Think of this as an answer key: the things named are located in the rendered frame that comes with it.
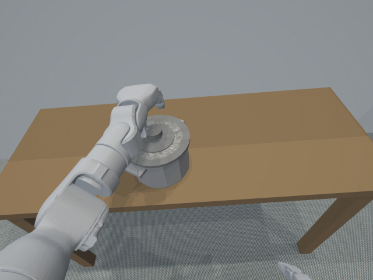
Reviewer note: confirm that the robot left forearm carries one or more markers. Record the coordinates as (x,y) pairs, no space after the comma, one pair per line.
(98,173)

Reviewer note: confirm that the robot left hand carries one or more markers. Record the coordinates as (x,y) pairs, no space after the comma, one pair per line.
(148,94)

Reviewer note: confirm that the knob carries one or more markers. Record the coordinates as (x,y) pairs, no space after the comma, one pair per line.
(156,132)

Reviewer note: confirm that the robot right hand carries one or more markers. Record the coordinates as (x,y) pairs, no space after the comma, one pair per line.
(291,272)

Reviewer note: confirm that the table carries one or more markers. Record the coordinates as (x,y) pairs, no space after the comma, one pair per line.
(250,148)

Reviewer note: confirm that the pot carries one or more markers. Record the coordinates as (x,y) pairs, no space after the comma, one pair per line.
(161,177)

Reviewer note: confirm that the lid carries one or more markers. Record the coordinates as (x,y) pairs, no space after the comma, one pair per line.
(167,149)

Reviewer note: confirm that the robot left upper arm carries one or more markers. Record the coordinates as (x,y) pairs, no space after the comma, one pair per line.
(73,222)

